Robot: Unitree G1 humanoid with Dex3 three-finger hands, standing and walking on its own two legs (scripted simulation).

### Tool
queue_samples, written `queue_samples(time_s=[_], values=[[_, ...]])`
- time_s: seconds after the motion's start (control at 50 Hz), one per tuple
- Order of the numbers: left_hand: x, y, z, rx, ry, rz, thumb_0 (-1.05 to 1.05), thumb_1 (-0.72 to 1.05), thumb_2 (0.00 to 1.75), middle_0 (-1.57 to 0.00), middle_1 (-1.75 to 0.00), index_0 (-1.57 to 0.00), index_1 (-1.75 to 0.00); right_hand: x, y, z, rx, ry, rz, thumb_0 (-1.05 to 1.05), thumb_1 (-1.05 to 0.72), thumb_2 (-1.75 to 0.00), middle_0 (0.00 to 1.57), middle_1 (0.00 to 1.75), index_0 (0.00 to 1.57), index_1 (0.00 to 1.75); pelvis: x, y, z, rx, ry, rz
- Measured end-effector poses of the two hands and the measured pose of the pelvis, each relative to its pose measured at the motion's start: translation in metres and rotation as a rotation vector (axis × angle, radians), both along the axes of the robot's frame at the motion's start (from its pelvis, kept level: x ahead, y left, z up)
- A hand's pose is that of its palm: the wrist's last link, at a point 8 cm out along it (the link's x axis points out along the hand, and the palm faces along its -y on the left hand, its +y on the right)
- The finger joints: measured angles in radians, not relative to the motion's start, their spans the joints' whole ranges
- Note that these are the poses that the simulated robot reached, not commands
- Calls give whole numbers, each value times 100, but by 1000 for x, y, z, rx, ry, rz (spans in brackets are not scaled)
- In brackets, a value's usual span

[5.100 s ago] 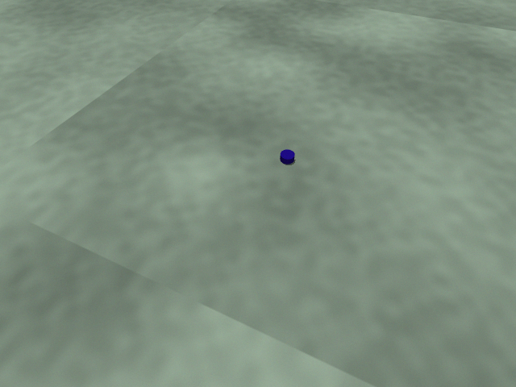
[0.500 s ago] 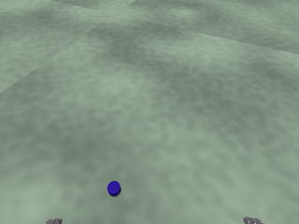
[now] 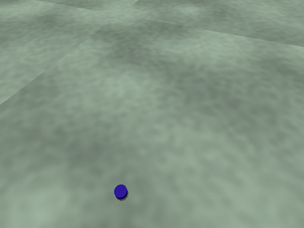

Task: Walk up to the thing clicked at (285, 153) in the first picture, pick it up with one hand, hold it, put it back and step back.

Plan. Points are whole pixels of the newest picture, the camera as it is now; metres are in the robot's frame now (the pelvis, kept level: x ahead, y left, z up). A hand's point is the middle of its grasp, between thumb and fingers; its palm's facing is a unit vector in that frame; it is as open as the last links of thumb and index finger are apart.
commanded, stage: walk up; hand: left
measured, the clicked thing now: (120, 191) +0.43 +0.24 -0.76
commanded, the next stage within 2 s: stand in 0.36 s
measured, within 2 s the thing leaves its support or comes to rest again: neither
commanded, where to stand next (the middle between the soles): +0.03 +0.01 m, yaw -1 degrees
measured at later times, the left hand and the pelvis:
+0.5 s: hand out of the picture +0.10 +0.25 -0.15, palm faces -0.02 -0.94 -0.35, open 7.4 cm; pelvis +0.00 +0.00 +0.00, yaw +0 degrees
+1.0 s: hand out of the picture +0.05 +0.25 -0.16, palm faces -0.03 -0.94 -0.34, open 7.4 cm; pelvis -0.01 +0.00 +0.00, yaw +0 degrees
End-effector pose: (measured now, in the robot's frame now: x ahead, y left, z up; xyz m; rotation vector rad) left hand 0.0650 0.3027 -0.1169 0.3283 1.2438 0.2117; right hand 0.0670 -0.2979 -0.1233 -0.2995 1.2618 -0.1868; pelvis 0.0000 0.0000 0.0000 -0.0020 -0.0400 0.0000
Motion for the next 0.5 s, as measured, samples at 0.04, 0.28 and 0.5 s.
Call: queue_samples(time_s=[0.04, 0.28, 0.5], values=[[4, -2, -1, -5, -4, -3, 1, 90, 90, -20, -30, -21, -30, -2, 0, 0, -2, 6, -4, 1, -90, -90, 21, 30, 20, 30, 1, 0, 0, 0, 1, -1], [28, -7, 0, -19, -41, -20, 1, 90, 90, -20, -30, -21, -30, 4, -2, 5, -17, -16, -18, 1, -90, -90, 21, 30, 20, 30, 8, 1, 1, 2, 2, -3], [27, -6, 3, -7, -38, -19, 1, 90, 90, -20, -30, -21, -30, 17, -2, 7, -14, -51, -6, 1, -90, -90, 21, 30, 20, 30, 5, -2, 3, 2, -1, -7]])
